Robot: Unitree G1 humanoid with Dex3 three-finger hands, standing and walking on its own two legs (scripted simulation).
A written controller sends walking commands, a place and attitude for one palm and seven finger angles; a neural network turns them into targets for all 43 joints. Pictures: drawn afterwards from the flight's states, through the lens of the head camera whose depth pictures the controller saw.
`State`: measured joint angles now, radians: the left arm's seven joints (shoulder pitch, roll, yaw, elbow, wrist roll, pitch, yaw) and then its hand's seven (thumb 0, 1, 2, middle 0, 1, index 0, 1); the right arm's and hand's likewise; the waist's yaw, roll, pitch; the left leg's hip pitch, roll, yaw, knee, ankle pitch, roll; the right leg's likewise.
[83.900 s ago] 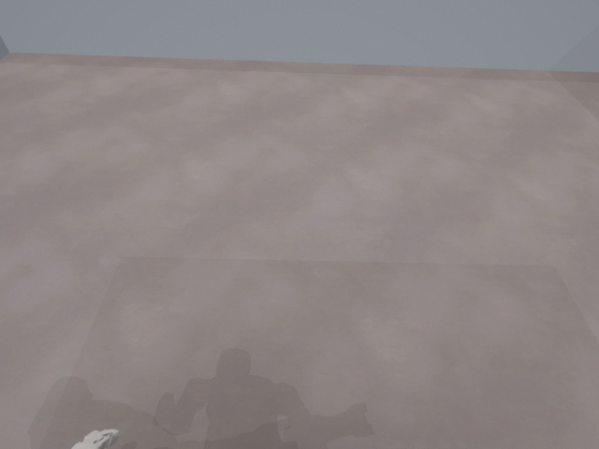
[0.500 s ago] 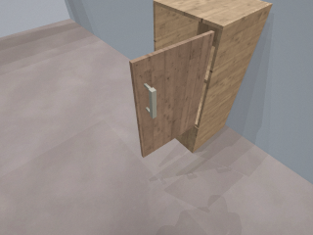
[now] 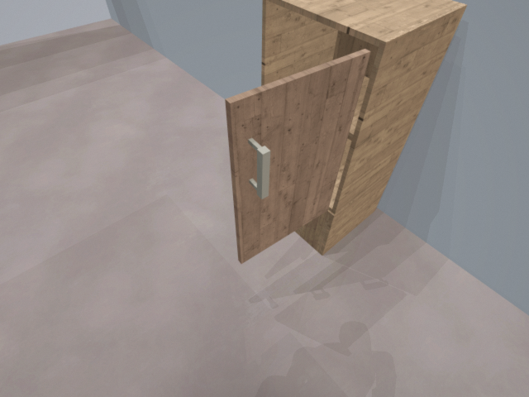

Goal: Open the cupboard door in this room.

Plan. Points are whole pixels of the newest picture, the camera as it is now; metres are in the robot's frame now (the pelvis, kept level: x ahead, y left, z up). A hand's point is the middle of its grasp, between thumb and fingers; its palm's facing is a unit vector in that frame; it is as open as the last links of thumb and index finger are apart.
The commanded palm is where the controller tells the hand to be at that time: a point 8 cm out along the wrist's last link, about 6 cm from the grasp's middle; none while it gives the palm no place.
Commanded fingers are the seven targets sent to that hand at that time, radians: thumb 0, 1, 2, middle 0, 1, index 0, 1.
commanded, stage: look to check the result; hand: left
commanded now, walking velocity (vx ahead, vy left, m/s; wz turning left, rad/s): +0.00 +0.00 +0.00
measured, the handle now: (257, 169) +0.58 +0.05 -0.02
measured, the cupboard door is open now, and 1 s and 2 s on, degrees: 85 85 85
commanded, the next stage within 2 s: stand and wait in 0.42 s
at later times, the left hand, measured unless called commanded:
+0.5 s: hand out of the picture +0.01 +0.17 -0.18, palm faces +0.02 -0.98 -0.18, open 7.4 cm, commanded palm none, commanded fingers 0.00 0.90 0.90 -0.20 -0.30 -0.20 -0.30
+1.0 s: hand out of the picture +0.02 +0.19 -0.17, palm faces +0.01 -0.98 -0.21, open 7.4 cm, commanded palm none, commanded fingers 0.00 0.90 0.90 -0.20 -0.30 -0.20 -0.30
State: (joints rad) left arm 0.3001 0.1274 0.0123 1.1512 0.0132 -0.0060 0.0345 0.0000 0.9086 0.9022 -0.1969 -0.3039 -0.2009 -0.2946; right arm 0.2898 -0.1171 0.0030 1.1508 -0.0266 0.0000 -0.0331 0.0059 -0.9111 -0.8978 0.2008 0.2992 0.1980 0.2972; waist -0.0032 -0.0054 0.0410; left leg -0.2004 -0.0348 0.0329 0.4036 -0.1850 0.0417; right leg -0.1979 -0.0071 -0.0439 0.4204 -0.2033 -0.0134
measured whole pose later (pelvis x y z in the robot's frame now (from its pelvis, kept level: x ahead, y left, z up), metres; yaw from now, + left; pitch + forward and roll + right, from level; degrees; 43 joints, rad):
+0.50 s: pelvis +0.01 +0.00 +0.00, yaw +0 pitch -2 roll +0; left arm 0.27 0.15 0.01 1.15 0.01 -0.01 0.03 0.00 0.91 0.90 -0.20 -0.30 -0.20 -0.29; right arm 0.25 -0.14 0.01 1.16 -0.02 -0.01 -0.03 0.01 -0.91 -0.90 0.20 0.30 0.20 0.30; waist 0.00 -0.01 0.04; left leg -0.16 -0.04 0.04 0.37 -0.19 0.05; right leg -0.16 -0.01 -0.04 0.40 -0.21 0.00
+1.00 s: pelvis +0.02 +0.00 +0.00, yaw +0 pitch -2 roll +0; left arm 0.25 0.18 0.01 1.15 0.01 -0.02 0.03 0.00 0.91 0.90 -0.20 -0.30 -0.20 -0.29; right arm 0.23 -0.18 0.00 1.17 -0.02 -0.01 -0.03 0.01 -0.91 -0.90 0.20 0.30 0.20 0.30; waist 0.00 -0.01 0.05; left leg -0.14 -0.04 0.04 0.35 -0.19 0.05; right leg -0.14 -0.01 -0.04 0.37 -0.21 -0.01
